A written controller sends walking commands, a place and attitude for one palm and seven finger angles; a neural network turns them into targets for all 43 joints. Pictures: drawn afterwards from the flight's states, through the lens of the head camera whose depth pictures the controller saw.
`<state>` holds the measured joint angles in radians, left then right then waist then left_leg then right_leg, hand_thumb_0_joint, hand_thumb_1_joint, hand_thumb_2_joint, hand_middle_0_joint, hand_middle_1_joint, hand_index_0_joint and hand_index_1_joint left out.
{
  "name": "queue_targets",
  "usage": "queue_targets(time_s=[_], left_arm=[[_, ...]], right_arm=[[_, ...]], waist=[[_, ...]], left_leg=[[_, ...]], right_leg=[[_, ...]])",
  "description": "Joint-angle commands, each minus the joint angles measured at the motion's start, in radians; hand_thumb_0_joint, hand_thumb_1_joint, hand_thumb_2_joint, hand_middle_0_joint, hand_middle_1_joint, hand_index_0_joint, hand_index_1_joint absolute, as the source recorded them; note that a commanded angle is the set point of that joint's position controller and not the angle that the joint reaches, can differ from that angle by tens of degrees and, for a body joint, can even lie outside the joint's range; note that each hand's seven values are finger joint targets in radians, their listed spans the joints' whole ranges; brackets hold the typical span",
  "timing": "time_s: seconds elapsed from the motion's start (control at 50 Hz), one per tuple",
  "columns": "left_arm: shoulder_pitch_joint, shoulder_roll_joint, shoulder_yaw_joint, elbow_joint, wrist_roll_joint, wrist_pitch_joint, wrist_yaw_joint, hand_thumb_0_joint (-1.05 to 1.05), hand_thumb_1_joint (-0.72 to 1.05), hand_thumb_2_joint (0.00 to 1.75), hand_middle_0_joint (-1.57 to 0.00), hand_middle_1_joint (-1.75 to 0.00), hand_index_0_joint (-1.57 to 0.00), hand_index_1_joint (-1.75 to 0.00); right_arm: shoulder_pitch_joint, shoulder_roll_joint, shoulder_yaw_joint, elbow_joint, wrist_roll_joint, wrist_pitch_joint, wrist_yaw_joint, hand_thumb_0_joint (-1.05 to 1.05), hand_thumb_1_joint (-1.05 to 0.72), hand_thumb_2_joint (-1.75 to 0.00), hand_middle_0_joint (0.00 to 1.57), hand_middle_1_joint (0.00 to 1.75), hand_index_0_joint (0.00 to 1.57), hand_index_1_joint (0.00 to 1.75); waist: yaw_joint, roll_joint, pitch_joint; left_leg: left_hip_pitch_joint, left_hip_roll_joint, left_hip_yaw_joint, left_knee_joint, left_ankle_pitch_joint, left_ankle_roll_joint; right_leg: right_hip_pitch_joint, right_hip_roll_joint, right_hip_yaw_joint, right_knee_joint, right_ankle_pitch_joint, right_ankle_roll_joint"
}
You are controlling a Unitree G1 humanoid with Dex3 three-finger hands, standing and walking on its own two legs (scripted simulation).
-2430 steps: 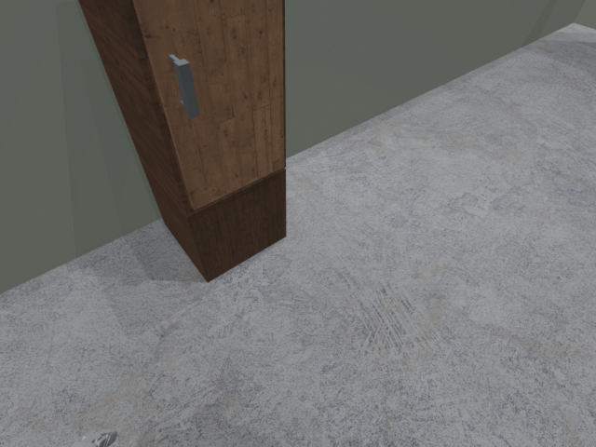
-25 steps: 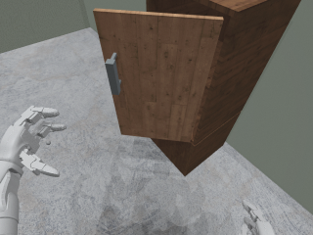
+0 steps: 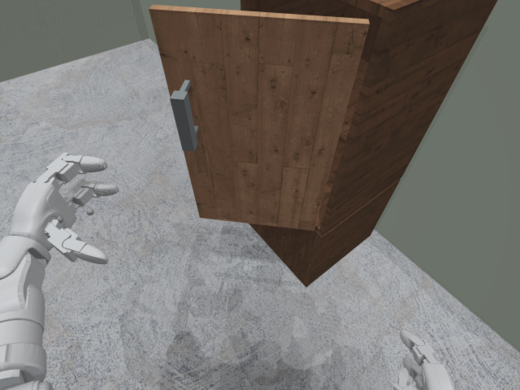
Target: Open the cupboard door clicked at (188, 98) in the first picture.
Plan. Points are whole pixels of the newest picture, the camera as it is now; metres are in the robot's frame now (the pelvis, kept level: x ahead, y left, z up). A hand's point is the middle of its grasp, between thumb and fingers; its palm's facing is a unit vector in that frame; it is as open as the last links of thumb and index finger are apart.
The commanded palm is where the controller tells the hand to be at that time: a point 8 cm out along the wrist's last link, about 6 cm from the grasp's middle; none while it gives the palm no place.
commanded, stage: move the hooked fingers beside the handle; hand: left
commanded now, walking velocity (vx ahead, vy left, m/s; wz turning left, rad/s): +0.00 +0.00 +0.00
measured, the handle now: (188, 116) +0.59 +0.18 +0.08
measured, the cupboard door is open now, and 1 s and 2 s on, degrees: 45 45 45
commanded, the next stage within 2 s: none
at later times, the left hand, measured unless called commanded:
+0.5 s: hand (116, 169) +0.42 +0.26 +0.10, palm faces -0.08 -1.00 -0.01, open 14.0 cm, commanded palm +0.40 +0.31 +0.09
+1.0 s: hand (137, 138) +0.50 +0.25 +0.10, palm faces -0.08 -1.00 +0.00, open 14.0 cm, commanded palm +0.49 +0.30 +0.09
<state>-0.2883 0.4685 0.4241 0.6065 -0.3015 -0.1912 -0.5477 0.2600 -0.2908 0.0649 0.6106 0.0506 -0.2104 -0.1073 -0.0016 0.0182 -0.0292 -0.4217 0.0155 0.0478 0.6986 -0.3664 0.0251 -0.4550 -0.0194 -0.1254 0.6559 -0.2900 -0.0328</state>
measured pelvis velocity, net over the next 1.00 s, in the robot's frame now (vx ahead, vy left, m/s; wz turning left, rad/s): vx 0.01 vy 0.02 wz -0.04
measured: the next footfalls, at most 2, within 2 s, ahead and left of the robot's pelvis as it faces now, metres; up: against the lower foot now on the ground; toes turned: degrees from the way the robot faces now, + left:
none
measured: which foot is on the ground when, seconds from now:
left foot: down 0.00-1.00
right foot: down 0.00-1.00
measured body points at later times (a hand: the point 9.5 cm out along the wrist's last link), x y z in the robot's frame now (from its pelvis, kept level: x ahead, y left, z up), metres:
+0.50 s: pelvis +0.01 +0.01 -0.01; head +0.07 +0.02 +0.44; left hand +0.42 +0.32 +0.10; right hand +0.07 -0.26 -0.11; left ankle -0.01 +0.10 -0.72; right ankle +0.03 -0.10 -0.72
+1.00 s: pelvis +0.01 +0.02 -0.01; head +0.12 +0.04 +0.42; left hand +0.50 +0.31 +0.10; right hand +0.02 -0.25 -0.12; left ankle -0.01 +0.10 -0.72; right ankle +0.03 -0.10 -0.72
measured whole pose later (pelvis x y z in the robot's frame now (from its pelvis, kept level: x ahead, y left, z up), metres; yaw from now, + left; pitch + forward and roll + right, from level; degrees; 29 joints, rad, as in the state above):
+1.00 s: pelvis +0.01 +0.02 -0.01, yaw -2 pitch +16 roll -2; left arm -0.87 0.65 0.45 1.18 -0.14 -0.31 -0.49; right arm 0.39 -0.30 0.05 0.63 0.02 0.00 -0.05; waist -0.14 0.00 -0.06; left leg -0.67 0.03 0.07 0.80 -0.42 0.05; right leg -0.69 -0.01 -0.09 0.72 -0.30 0.00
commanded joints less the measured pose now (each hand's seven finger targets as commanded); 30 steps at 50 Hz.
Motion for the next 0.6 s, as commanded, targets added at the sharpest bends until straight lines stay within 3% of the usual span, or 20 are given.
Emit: queue_targets(time_s=[0.0, 0.02, 0.06, 0.1, 0.18, 0.22, 0.28, 0.3, 0.32, 0.36, 0.38, 0.42, 0.44, 0.52, 0.58], left_arm=[[-0.377, 0.325, 0.083, -0.125, -0.025, -0.067, -0.01, 0.0, -0.5, 0.3, -0.3, -1.2, -0.3, -1.2], [-0.374, 0.336, 0.096, -0.096, -0.023, -0.07, -0.011, 0.0, -0.5, 0.3, -0.3, -1.2, -0.3, -1.2], [-0.366, 0.331, 0.091, -0.08, -0.019, -0.076, -0.012, 0.0, -0.5, 0.3, -0.3, -1.2, -0.3, -1.2], [-0.383, 0.353, 0.107, -0.045, -0.02, -0.077, -0.016, 0.0, -0.5, 0.3, -0.3, -1.2, -0.3, -1.2], [-0.497, 0.331, 0.06, -0.007, -0.01, -0.089, -0.015, 0.0, -0.5, 0.3, -0.3, -1.2, -0.3, -1.2], [-0.542, 0.396, 0.101, 0.018, 0.006, -0.104, -0.008, 0.0, -0.5, 0.3, -0.3, -1.2, -0.3, -1.2], [-0.581, 0.386, 0.085, 0.013, 0.009, -0.128, -0.01, 0.0, -0.5, 0.3, -0.3, -1.2, -0.3, -1.2], [-0.574, 0.424, 0.118, 0.016, 0.014, -0.132, -0.006, 0.0, -0.5, 0.3, -0.3, -1.2, -0.3, -1.2], [-0.59, 0.377, 0.076, 0.035, 0.014, -0.131, -0.009, 0.0, -0.5, 0.3, -0.3, -1.2, -0.3, -1.2], [-0.606, 0.38, 0.077, 0.074, 0.02, -0.129, -0.003, 0.0, -0.5, 0.3, -0.3, -1.2, -0.3, -1.2], [-0.632, 0.377, 0.067, 0.084, 0.018, -0.126, -0.006, 0.0, -0.5, 0.3, -0.3, -1.2, -0.3, -1.2], [-0.64, 0.368, 0.058, 0.097, 0.027, -0.124, -0.001, 0.0, -0.5, 0.3, -0.3, -1.2, -0.3, -1.2], [-0.64, 0.384, 0.073, 0.096, 0.032, -0.126, 0.005, 0.0, -0.5, 0.3, -0.3, -1.2, -0.3, -1.2], [-0.69, 0.398, 0.076, 0.18, 0.047, -0.126, 0.021, 0.0, -0.5, 0.3, -0.3, -1.2, -0.3, -1.2], [-0.752, 0.429, 0.081, 0.179, 0.062, -0.151, 0.029, 0.0, -0.5, 0.3, -0.3, -1.2, -0.3, -1.2]], right_arm=[[0.015, -0.155, -0.063, -0.124, 0.004, -0.03, -0.007, 0.0, -0.9, -0.9, 0.2, 0.3, 0.2, 0.3], [0.023, -0.158, -0.066, -0.122, 0.005, -0.026, -0.005, 0.0, -0.9, -0.9, 0.2, 0.3, 0.2, 0.3], [0.03, -0.159, -0.067, -0.13, 0.005, -0.02, 0.002, 0.0, -0.9, -0.9, 0.2, 0.3, 0.2, 0.3], [0.045, -0.164, -0.07, -0.13, 0.004, -0.008, 0.008, 0.0, -0.9, -0.9, 0.2, 0.3, 0.2, 0.3], [0.067, -0.17, -0.073, -0.127, 0.005, 0.01, 0.011, 0.0, -0.9, -0.9, 0.2, 0.3, 0.2, 0.3], [0.088, -0.177, -0.076, -0.115, 0.002, 0.021, 0.011, 0.0, -0.9, -0.9, 0.2, 0.3, 0.2, 0.3], [0.109, -0.176, -0.079, -0.113, -0.003, 0.032, 0.014, 0.0, -0.9, -0.9, 0.2, 0.3, 0.2, 0.3], [0.119, -0.178, -0.082, -0.107, -0.002, 0.038, 0.015, 0.0, -0.9, -0.9, 0.2, 0.3, 0.2, 0.3], [0.12, -0.173, -0.079, -0.106, -0.002, 0.043, 0.017, 0.0, -0.9, -0.9, 0.2, 0.3, 0.2, 0.3], [0.13, -0.176, -0.082, -0.097, -0.001, 0.052, 0.018, 0.0, -0.9, -0.9, 0.2, 0.3, 0.2, 0.3], [0.137, -0.179, -0.08, -0.099, -0.003, 0.059, 0.018, 0.0, -0.9, -0.9, 0.2, 0.3, 0.2, 0.3], [0.149, -0.179, -0.085, -0.096, -0.003, 0.068, 0.022, 0.0, -0.9, -0.9, 0.2, 0.3, 0.2, 0.3], [0.153, -0.18, -0.086, -0.097, -0.006, 0.072, 0.024, 0.0, -0.9, -0.9, 0.2, 0.3, 0.2, 0.3], [0.171, -0.182, -0.083, -0.09, -0.007, 0.099, 0.029, 0.0, -0.9, -0.9, 0.2, 0.3, 0.2, 0.3], [0.188, -0.187, -0.084, -0.091, -0.013, 0.113, 0.03, 0.0, -0.9, -0.9, 0.2, 0.3, 0.2, 0.3]], waist=[[-0.025, 0.035, -0.272], [-0.023, 0.02, -0.276], [-0.017, 0.056, -0.284], [-0.016, 0.03, -0.29], [-0.047, 0.025, -0.265], [-0.045, 0.047, -0.307], [-0.047, 0.069, -0.364], [-0.037, 0.084, -0.389], [-0.052, 0.076, -0.378], [-0.058, 0.086, -0.345], [-0.061, 0.058, -0.341], [-0.061, 0.069, -0.372], [-0.053, 0.095, -0.381], [-0.072, 0.048, -0.343], [-0.077, 0.073, -0.391]], left_leg=[[0.031, -0.02, -0.061, -0.092, 0.222, 0.002], [0.019, -0.019, -0.06, -0.091, 0.228, 0.002], [0.021, -0.02, -0.058, -0.089, 0.243, 0.0], [0.002, -0.018, -0.057, -0.083, 0.259, 0.001], [-0.012, -0.015, -0.054, -0.076, 0.218, 0.005], [-0.017, -0.015, -0.058, -0.075, 0.218, 0.003], [0.018, -0.013, -0.059, -0.061, 0.283, 0.004], [0.02, -0.012, -0.064, -0.062, 0.305, 0.001], [0.027, -0.011, -0.062, -0.063, 0.302, 0.002], [0.02, -0.007, -0.066, -0.063, 0.295, 0.0], [0.017, -0.005, -0.069, -0.06, 0.312, 0.001], [0.035, -0.004, -0.07, -0.059, 0.332, -0.001], [0.035, -0.004, -0.07, -0.059, 0.34, -0.005], [-0.008, -0.001, -0.068, -0.053, 0.323, -0.001], [0.014, 0.002, -0.072, -0.04, 0.345, -0.002]], right_leg=[[0.157, 0.013, 0.113, -0.067, 0.187, 0.004], [0.163, 0.012, 0.112, -0.063, 0.197, 0.004], [0.151, 0.013, 0.108, -0.055, 0.211, 0.001], [0.163, 0.016, 0.111, -0.047, 0.238, 0.001], [0.108, 0.02, 0.115, -0.048, 0.191, 0.003], [0.118, 0.019, 0.116, -0.041, 0.186, 0.002], [0.126, 0.024, 0.115, -0.022, 0.246, -0.001], [0.138, 0.024, 0.112, -0.018, 0.263, -0.001], [0.118, 0.026, 0.109, -0.021, 0.261, 0.002], [0.079, 0.027, 0.101, -0.024, 0.242, 0.001], [0.082, 0.031, 0.098, -0.017, 0.256, -0.002], [0.073, 0.03, 0.098, -0.016, 0.264, 0.002], [0.075, 0.028, 0.097, -0.015, 0.264, 0.0], [0.058, 0.032, 0.097, -0.012, 0.264, 0.004], [0.051, 0.034, 0.099, 0.003, 0.264, 0.0]])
